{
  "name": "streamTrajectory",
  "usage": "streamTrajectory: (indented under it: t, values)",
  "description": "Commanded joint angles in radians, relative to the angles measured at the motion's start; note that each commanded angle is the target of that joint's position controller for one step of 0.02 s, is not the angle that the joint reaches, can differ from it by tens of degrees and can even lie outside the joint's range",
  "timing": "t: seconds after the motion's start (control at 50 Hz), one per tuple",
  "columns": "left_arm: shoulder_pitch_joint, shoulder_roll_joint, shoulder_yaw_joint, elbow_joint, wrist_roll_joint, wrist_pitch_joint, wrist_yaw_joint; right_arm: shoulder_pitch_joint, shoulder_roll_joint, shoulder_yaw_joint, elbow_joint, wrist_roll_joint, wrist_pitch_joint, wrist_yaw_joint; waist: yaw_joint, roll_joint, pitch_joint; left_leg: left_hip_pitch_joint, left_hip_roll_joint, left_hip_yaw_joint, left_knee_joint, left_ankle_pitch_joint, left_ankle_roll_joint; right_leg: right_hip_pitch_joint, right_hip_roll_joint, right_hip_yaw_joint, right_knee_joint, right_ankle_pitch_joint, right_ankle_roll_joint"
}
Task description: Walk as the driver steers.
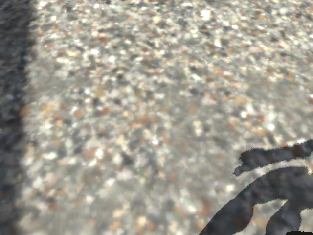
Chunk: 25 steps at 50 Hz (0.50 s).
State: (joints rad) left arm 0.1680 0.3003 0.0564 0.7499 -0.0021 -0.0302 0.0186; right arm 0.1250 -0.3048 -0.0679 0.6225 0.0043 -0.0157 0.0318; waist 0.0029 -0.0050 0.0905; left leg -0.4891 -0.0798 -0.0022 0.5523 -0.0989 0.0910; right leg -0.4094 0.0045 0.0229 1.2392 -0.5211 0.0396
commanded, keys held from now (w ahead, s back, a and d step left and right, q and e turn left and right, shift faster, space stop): q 0.78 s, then no key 0.22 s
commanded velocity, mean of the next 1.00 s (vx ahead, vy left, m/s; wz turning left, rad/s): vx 0.02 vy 0.00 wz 0.54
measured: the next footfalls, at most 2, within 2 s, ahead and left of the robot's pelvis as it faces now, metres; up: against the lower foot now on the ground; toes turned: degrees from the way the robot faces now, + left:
right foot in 0.34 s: +0.16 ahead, -0.16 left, +0.00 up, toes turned +18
left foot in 0.76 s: +0.05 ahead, +0.08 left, +0.00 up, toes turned +30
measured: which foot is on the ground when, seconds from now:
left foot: down 0.00-0.36, up 0.38-0.74, down 0.76-1.00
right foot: up 0.00-0.32, down 0.34-0.76, up 0.78-1.00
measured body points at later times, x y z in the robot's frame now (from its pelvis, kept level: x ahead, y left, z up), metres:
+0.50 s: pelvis +0.07 -0.06 +0.02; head +0.11 -0.07 +0.47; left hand +0.12 +0.25 -0.07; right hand +0.31 -0.29 -0.08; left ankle +0.04 +0.06 -0.64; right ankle +0.12 -0.17 -0.72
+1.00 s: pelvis +0.06 -0.02 +0.02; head +0.07 +0.02 +0.47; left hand +0.02 +0.30 -0.10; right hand +0.35 -0.15 -0.05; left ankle +0.02 +0.06 -0.72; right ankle +0.13 -0.15 -0.66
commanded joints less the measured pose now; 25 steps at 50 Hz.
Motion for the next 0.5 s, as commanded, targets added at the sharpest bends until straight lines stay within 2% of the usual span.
streamTrajectory:
  t: [0.02, 0.04, 0.06, 0.1, 0.14, 0.18, 0.22, 0.28, 0.32, 0.34, 0.36, 0.38, 0.4, 0.42, 0.44, 0.46, 0.5]
  values:
    - [0.051, 0.130, 0.033, -0.064, 0.009, 0.016, 0.013, 0.018, -0.129, -0.038, -0.081, -0.002, 0.003, -0.019, 0.017, 0.049, -0.201, 0.247, 0.261, -0.379, -0.243, 0.124, 0.175, -0.154, -0.054, 0.071, -0.036, 0.087, 0.002]
    - [0.066, 0.116, 0.031, -0.059, 0.014, 0.021, 0.016, 0.004, -0.137, -0.042, -0.086, -0.012, 0.005, -0.022, 0.028, 0.072, -0.197, 0.197, 0.240, -0.359, -0.249, 0.149, 0.173, -0.117, -0.040, 0.058, -0.077, 0.105, 0.010]
    - [0.076, 0.100, 0.026, -0.054, 0.016, 0.022, 0.019, 0.003, -0.145, -0.045, -0.087, -0.016, 0.006, -0.027, 0.031, 0.083, -0.205, 0.177, 0.228, -0.339, -0.247, 0.187, 0.173, -0.097, -0.032, 0.051, -0.125, 0.114, 0.019]
    - [0.057, 0.084, 0.020, -0.055, 0.018, 0.024, 0.026, 0.019, -0.159, -0.052, -0.083, -0.011, 0.011, -0.041, 0.020, 0.084, -0.228, 0.184, 0.221, -0.338, -0.233, 0.196, 0.173, -0.097, -0.021, 0.058, -0.213, 0.136, 0.039]
    - [0.028, 0.079, 0.017, -0.060, 0.015, 0.028, 0.027, 0.016, -0.164, -0.055, -0.086, -0.003, 0.023, -0.054, 0.009, 0.093, -0.241, 0.185, 0.208, -0.356, -0.229, 0.067, 0.157, -0.094, -0.017, 0.072, -0.283, 0.185, 0.050]
    - [-0.004, 0.079, 0.017, -0.069, 0.010, 0.029, 0.025, 0.006, -0.163, -0.055, -0.092, -0.001, 0.035, -0.061, -0.002, 0.116, -0.226, 0.164, 0.189, -0.382, -0.238, -0.093, 0.137, -0.080, -0.008, 0.079, -0.352, 0.222, 0.053]
    - [-0.025, 0.080, 0.018, -0.076, 0.007, 0.023, 0.020, 0.007, -0.162, -0.056, -0.095, -0.003, 0.044, -0.063, -0.014, 0.142, -0.211, 0.157, 0.183, -0.415, -0.236, -0.160, 0.127, -0.054, 0.002, 0.082, -0.420, 0.224, 0.049]
    - [-0.031, 0.088, 0.023, -0.082, 0.000, 0.004, 0.008, 0.023, -0.155, -0.056, -0.095, -0.001, 0.053, -0.058, -0.026, 0.167, -0.211, 0.206, 0.188, -0.479, -0.200, -0.123, 0.117, -0.008, 0.020, 0.082, -0.542, 0.196, 0.030]
    - [0.014, 0.089, 0.030, -0.070, -0.004, -0.007, -0.002, 0.010, -0.148, -0.053, -0.100, 0.010, 0.061, -0.059, 0.007, 0.172, -0.208, 0.211, 0.168, -0.499, -0.152, -0.073, 0.090, 0.087, 0.028, 0.063, -0.724, 0.262, 0.001]
    - [0.046, 0.110, 0.040, -0.061, 0.001, -0.010, -0.003, 0.020, -0.133, -0.048, -0.099, 0.017, 0.064, -0.061, 0.022, 0.151, -0.205, 0.170, 0.131, -0.478, -0.107, -0.107, 0.052, 0.179, -0.013, 0.075, -0.839, 0.340, -0.024]
    - [0.064, 0.182, 0.057, -0.067, 0.020, -0.006, 0.001, 0.067, -0.080, -0.034, -0.098, 0.013, 0.065, -0.060, -0.003, -0.017, -0.226, 0.062, 0.045, -0.363, 0.079, -0.334, -0.009, 0.291, -0.222, 0.247, -0.905, 0.365, -0.100]
    - [0.038, 0.243, 0.071, -0.061, 0.052, 0.006, 0.001, 0.041, -0.101, -0.043, -0.138, 0.021, 0.054, -0.058, -0.028, -0.321, -0.148, -0.134, -0.099, -0.144, 0.281, -0.511, -0.067, 0.250, -0.377, 0.487, -0.966, 0.513, -0.260]
    - [-0.009, 0.181, 0.058, -0.096, 0.055, 0.003, 0.004, 0.068, -0.185, -0.069, -0.114, -0.001, 0.043, -0.055, -0.021, -0.236, -0.151, -0.140, -0.025, -0.170, 0.497, -0.495, -0.107, 0.227, -0.413, 0.486, -0.949, 0.565, -0.309]
    - [-0.055, 0.132, 0.044, -0.110, 0.042, 0.005, 0.011, 0.089, -0.202, -0.080, -0.084, 0.009, 0.047, -0.052, -0.036, -0.160, -0.148, -0.132, -0.014, -0.160, 0.580, -0.431, -0.124, 0.219, -0.357, 0.372, -0.921, 0.586, -0.270]
    - [-0.082, 0.110, 0.039, -0.118, 0.026, 0.008, 0.015, 0.114, -0.176, -0.078, -0.057, 0.011, 0.060, -0.056, -0.044, -0.121, -0.139, -0.135, -0.005, -0.141, 0.631, -0.381, -0.146, 0.230, -0.291, 0.277, -0.900, 0.580, -0.225]
    - [-0.085, 0.097, 0.034, -0.119, 0.011, 0.011, 0.019, 0.119, -0.151, -0.072, -0.052, 0.009, 0.070, -0.058, -0.034, -0.121, -0.128, -0.164, 0.003, -0.132, 0.682, -0.338, -0.163, 0.252, -0.272, 0.230, -0.892, 0.599, -0.217]
    - [-0.062, 0.097, 0.031, -0.115, 0.013, 0.022, 0.026, 0.086, -0.107, -0.056, -0.067, 0.019, 0.077, -0.052, -0.012, -0.130, -0.113, -0.164, 0.022, -0.076, 0.655, -0.293, -0.185, 0.261, -0.236, 0.137, -0.902, 0.634, -0.222]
